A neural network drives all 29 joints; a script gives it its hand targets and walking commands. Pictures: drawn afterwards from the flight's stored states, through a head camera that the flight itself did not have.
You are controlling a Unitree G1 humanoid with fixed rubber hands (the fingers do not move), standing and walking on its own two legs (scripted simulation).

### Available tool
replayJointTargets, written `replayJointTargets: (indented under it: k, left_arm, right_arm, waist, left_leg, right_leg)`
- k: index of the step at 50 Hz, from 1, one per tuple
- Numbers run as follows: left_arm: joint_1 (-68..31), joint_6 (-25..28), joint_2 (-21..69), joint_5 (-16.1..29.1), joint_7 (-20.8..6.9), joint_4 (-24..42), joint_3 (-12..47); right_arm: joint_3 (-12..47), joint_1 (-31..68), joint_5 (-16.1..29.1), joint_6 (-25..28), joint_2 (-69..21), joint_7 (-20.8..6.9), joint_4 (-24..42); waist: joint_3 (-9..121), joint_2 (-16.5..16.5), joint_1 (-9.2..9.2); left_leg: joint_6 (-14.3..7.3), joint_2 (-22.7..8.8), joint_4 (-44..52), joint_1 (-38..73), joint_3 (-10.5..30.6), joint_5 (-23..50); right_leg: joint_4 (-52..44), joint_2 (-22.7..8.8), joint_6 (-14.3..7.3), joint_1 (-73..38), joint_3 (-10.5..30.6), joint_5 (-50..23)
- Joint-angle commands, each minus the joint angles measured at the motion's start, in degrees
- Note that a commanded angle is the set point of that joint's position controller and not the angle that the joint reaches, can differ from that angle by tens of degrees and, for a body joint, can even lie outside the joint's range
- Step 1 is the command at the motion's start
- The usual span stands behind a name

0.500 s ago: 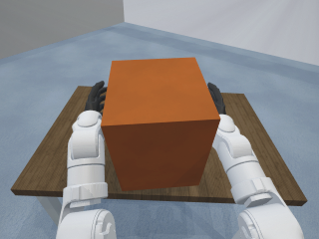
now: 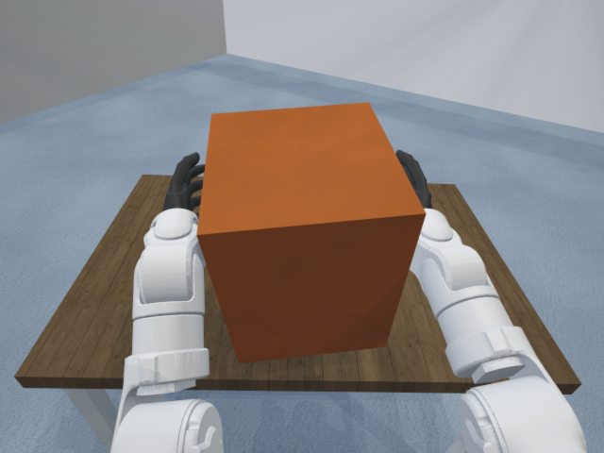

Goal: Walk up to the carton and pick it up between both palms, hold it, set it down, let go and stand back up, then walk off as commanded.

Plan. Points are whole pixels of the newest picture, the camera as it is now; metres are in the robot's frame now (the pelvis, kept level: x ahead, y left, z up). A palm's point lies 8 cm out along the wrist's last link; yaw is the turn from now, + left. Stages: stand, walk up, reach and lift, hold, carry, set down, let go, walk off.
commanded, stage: reach and lift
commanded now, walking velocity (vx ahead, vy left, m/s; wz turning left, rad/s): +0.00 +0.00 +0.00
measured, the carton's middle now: (302, 235) +0.36 -0.01 +0.17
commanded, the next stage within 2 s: hold in 0.26 s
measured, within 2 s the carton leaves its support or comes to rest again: neither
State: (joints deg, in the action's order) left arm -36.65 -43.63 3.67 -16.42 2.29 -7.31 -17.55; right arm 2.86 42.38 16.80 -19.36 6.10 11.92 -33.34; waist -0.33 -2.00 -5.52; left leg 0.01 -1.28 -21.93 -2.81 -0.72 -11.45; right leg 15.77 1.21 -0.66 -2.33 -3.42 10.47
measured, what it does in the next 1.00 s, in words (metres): stands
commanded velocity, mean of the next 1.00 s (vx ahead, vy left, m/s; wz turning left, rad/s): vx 0.00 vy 0.00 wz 0.00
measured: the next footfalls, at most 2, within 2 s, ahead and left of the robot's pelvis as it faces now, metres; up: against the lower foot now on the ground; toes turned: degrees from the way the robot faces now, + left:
none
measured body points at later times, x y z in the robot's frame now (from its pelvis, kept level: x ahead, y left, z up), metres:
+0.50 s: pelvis -0.01 -0.01 +0.00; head -0.08 +0.00 +0.44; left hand +0.35 +0.15 +0.23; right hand +0.37 -0.14 +0.23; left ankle +0.02 +0.11 -0.75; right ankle -0.01 -0.11 -0.75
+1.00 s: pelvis -0.01 -0.01 +0.00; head -0.09 +0.01 +0.44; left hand +0.36 +0.15 +0.24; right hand +0.37 -0.15 +0.25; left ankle +0.02 +0.11 -0.75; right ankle -0.01 -0.11 -0.75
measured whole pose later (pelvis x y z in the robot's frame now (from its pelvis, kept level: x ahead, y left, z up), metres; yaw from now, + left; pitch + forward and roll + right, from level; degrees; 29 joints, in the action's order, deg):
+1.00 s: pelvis -0.01 -0.01 +0.00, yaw +1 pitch -7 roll -1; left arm -41.9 -48.7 1.3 -15.4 0.6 -10.5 -20.6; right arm 2.5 50.0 18.8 -27.5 6.6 14.1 -36.4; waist 3.2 -1.2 -4.7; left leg 0.6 -1.5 -21.7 -3.9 0.0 -10.3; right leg 17.8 1.4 -1.4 -0.4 -4.1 10.8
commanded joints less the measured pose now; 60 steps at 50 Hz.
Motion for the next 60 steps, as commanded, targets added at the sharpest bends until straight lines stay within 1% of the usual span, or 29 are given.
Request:
replayJointTargets:
  k: [1,7,8,9,10,12,14,15,19,23,25,26,27,29,31,36,38,40,41,42,49,50,51,52,54,55,56,58,60]
  left_arm:
    - [-43.0,3.7,29.1,7.7,-8.3,7.3,29.3]
    - [-42.7,2.1,27.7,7.0,-9.7,8.5,27.9]
    - [-42.8,1.7,27.3,6.8,-9.9,8.5,27.5]
    - [-43.3,1.5,27.5,7.2,-10.1,8.9,28.3]
    - [-43.1,1.2,26.8,6.8,-10.3,8.5,27.3]
    - [-44.3,0.8,26.6,6.8,-10.7,8.2,27.0]
    - [-45.6,0.6,26.7,7.2,-10.8,8.7,26.9]
    - [-46.3,0.6,26.8,7.5,-10.8,8.5,27.1]
    - [-49.1,0.3,27.2,8.7,-10.8,8.1,28.0]
    - [-49.6,-0.3,26.1,8.2,-11.1,4.1,25.7]
    - [-51.5,-0.2,26.3,8.1,-11.3,3.4,25.6]
    - [-51.8,-0.3,26.1,7.9,-11.4,2.0,24.8]
    - [-52.2,-0.2,26.6,8.8,-11.3,2.0,25.5]
    - [-52.7,0.1,27.1,9.3,-11.2,2.4,25.9]
    - [-53.9,0.3,27.3,10.1,-11.0,2.3,26.5]
    - [-55.1,0.6,27.3,10.1,-10.3,1.9,26.0]
    - [-55.5,0.8,28.2,10.6,-9.7,3.4,26.9]
    - [-55.0,0.8,28.5,11.1,-9.4,3.6,27.6]
    - [-54.8,0.8,28.2,10.9,-9.3,3.7,26.9]
    - [-53.2,0.6,28.3,11.0,-9.3,3.7,27.3]
    - [-52.6,-0.8,27.1,9.0,-9.8,3.5,25.2]
    - [-52.0,-0.9,27.0,9.3,-9.9,3.3,25.2]
    - [-51.6,-1.0,27.5,9.4,-9.8,3.9,25.7]
    - [-52.0,-1.0,27.2,9.7,-10.0,3.8,25.8]
    - [-52.3,-1.0,27.3,10.3,-9.8,4.5,26.0]
    - [-52.2,-1.0,27.8,10.7,-9.7,5.4,27.1]
    - [-52.9,-1.0,28.1,11.0,-9.7,5.6,27.6]
    - [-53.3,-1.2,27.9,11.0,-9.5,6.7,27.4]
    - [-52.7,-1.4,27.2,10.7,-9.5,6.3,27.0]
  right_arm:
    - [19.1,48.3,5.2,0.6,-36.5,-4.4,20.2]
    - [20.0,47.7,6.3,-1.8,-37.4,-2.8,20.8]
    - [20.4,48.2,6.6,-2.1,-37.6,-2.7,21.1]
    - [20.1,48.5,6.6,-2.3,-37.3,-2.5,21.5]
    - [20.0,49.1,6.7,-2.6,-37.6,-2.4,21.5]
    - [19.0,48.9,6.4,-3.4,-37.6,-2.2,19.6]
    - [19.0,49.9,6.2,-3.6,-37.8,-2.4,19.8]
    - [18.5,50.7,6.3,-3.7,-37.6,-2.4,19.5]
    - [18.1,53.8,6.3,-4.0,-38.6,-2.6,19.7]
    - [15.7,53.7,4.8,-4.9,-38.1,-2.9,15.4]
    - [14.5,55.2,4.7,-5.1,-38.3,-3.2,13.8]
    - [14.5,56.0,4.8,-5.1,-38.5,-3.3,12.9]
    - [14.2,55.9,4.9,-5.2,-38.3,-3.4,12.9]
    - [14.9,57.3,5.2,-4.8,-39.2,-3.3,14.5]
    - [14.8,57.6,5.9,-4.9,-39.1,-3.2,14.0]
    - [14.0,58.0,6.3,-5.3,-38.7,-3.7,12.3]
    - [14.6,57.7,7.1,-5.3,-38.9,-3.9,13.0]
    - [14.9,57.6,7.4,-5.4,-38.7,-3.8,14.0]
    - [15.2,57.5,7.6,-5.5,-38.8,-3.9,13.9]
    - [15.4,56.6,7.8,-5.7,-38.4,-3.6,14.8]
    - [14.7,55.2,8.5,-7.4,-37.4,-3.5,12.5]
    - [15.3,56.3,8.8,-7.3,-37.7,-3.3,14.5]
    - [16.1,56.5,9.1,-7.4,-38.0,-3.2,15.4]
    - [15.9,56.3,8.9,-7.5,-38.3,-3.0,15.4]
    - [16.8,57.2,9.6,-7.6,-38.6,-2.9,17.1]
    - [16.8,56.4,9.7,-7.7,-38.3,-2.8,17.7]
    - [16.5,56.9,9.8,-7.8,-38.1,-2.8,17.3]
    - [17.1,56.6,10.2,-8.2,-38.3,-2.9,17.5]
    - [17.0,56.0,10.2,-8.5,-38.3,-2.7,17.5]
  waist:
    - [24.7,3.6,0.24]
    - [22.7,2.7,0.20]
    - [22.3,2.7,0.65]
    - [22.4,3.0,0.10]
    - [22.1,2.5,0.61]
    - [20.2,2.2,0.31]
    - [20.5,2.1,0.88]
    - [20.1,2.4,0.51]
    - [21.0,2.5,0.80]
    - [19.2,1.6,0.59]
    - [19.7,2.4,0.56]
    - [19.6,2.5,1.02]
    - [20.2,2.4,0.46]
    - [22.7,2.9,0.52]
    - [24.2,3.6,-0.10]
    - [25.1,4.4,0.44]
    - [26.5,5.2,0.44]
    - [26.9,5.2,0.04]
    - [26.9,4.9,0.69]
    - [26.7,4.4,0.28]
    - [21.9,4.2,0.64]
    - [22.7,3.5,0.84]
    - [23.1,3.7,1.07]
    - [23.4,3.5,0.56]
    - [23.9,3.1,0.97]
    - [24.3,3.6,0.33]
    - [24.3,4.2,0.31]
    - [24.4,3.6,0.98]
    - [24.2,3.3,0.85]
  left_leg:
    - [2.6,2.8,0.0,10.7,0.4,24.9]
    - [1.6,3.7,0.4,9.8,0.1,22.6]
    - [1.6,3.6,0.6,9.8,0.2,22.1]
    - [1.6,3.7,0.6,9.5,0.4,21.6]
    - [1.4,3.9,0.8,9.2,0.1,20.5]
    - [1.2,3.7,1.6,8.6,0.1,18.4]
    - [1.0,3.6,2.0,8.0,0.2,17.4]
    - [1.1,3.6,2.0,7.8,0.1,16.6]
    - [0.9,3.5,2.2,6.8,-0.1,14.4]
    - [0.3,3.5,3.7,5.3,-0.4,9.8]
    - [0.1,3.5,4.2,4.5,-0.5,8.0]
    - [0.1,3.6,4.3,4.1,-0.5,7.5]
    - [0.2,3.5,4.3,4.0,-0.5,7.9]
    - [0.4,3.6,3.7,4.7,-0.3,9.6]
    - [0.7,3.8,3.2,5.2,-0.3,10.4]
    - [0.8,3.6,3.2,5.1,0.0,10.6]
    - [1.4,3.5,2.6,5.3,0.1,13.1]
    - [1.6,3.6,2.1,5.5,0.2,14.3]
    - [1.6,3.5,2.0,5.5,0.1,15.6]
    - [1.7,3.5,1.8,5.8,0.3,16.2]
    - [1.5,3.2,2.3,4.7,0.6,14.7]
    - [1.4,3.4,2.1,4.5,0.5,15.0]
    - [1.4,3.4,1.9,4.7,0.5,16.0]
    - [1.4,3.4,1.7,5.2,0.6,16.1]
    - [1.3,3.5,1.2,5.7,0.8,17.0]
    - [1.6,3.4,1.0,6.4,0.9,18.0]
    - [1.8,3.4,1.0,6.1,0.9,17.6]
    - [1.8,3.3,1.1,6.0,0.9,18.4]
    - [1.7,3.3,1.0,5.9,0.9,17.7]
  right_leg:
    - [-0.6,2.9,2.4,-2.0,0.6,-19.8]
    - [-0.3,2.1,3.4,-3.2,1.2,-23.3]
    - [-0.3,2.2,3.3,-3.0,1.1,-22.6]
    - [-0.3,2.1,3.3,-2.9,1.2,-22.4]
    - [-0.4,1.9,3.6,-2.9,1.4,-21.9]
    - [-0.8,1.7,3.5,-1.8,1.3,-19.5]
    - [-0.6,1.8,3.3,-1.4,1.1,-17.5]
    - [-0.8,1.8,3.3,-0.7,1.1,-16.6]
    - [-1.0,1.8,3.1,0.2,0.8,-13.3]
    - [-1.4,1.5,3.2,1.1,0.6,-8.6]
    - [-1.5,1.2,3.0,1.3,0.5,-6.5]
    - [-1.7,1.2,3.1,1.1,0.4,-5.7]
    - [-1.5,1.4,3.0,1.0,0.3,-6.1]
    - [-1.1,1.4,3.2,0.0,0.3,-8.5]
    - [-0.9,1.3,3.3,-0.2,0.4,-9.5]
    - [-1.1,1.7,2.8,1.1,0.6,-7.5]
    - [-0.4,2.1,2.7,0.2,0.6,-9.6]
    - [-0.2,2.2,2.7,0.0,0.7,-11.0]
    - [0.0,2.5,2.5,-0.7,0.7,-11.5]
    - [0.0,2.4,2.8,-0.9,0.9,-13.2]
    - [-0.4,2.3,2.8,0.4,1.3,-11.5]
    - [-0.4,2.3,2.9,-0.1,1.5,-12.3]
    - [-0.1,2.5,2.9,-0.7,1.5,-13.3]
    - [-0.1,2.4,3.1,-0.7,1.6,-14.1]
    - [0.1,2.4,3.4,-0.3,1.8,-16.1]
    - [0.2,2.6,3.3,-0.3,1.7,-16.7]
    - [0.1,2.8,3.1,0.1,1.6,-15.4]
    - [0.5,2.8,3.1,-0.4,1.6,-16.1]
    - [0.3,2.7,3.4,-0.1,1.7,-15.9]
